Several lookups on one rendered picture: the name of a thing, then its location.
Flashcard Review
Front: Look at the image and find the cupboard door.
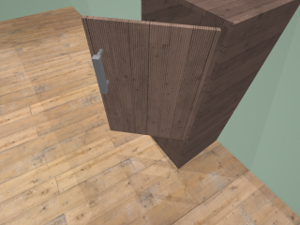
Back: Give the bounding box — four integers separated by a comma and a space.
82, 15, 221, 140

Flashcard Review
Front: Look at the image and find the handle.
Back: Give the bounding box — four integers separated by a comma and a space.
92, 49, 110, 95

